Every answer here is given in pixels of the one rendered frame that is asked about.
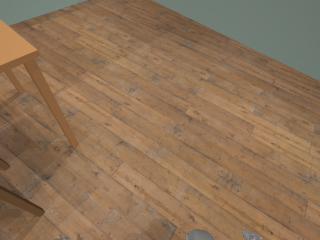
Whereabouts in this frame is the right robot thigh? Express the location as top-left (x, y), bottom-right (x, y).
top-left (185, 229), bottom-right (215, 240)

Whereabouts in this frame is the chair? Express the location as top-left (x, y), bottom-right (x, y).
top-left (0, 158), bottom-right (45, 217)

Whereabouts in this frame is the table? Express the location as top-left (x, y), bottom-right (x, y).
top-left (0, 19), bottom-right (79, 148)

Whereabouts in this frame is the robot right hand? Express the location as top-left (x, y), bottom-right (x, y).
top-left (241, 230), bottom-right (262, 240)

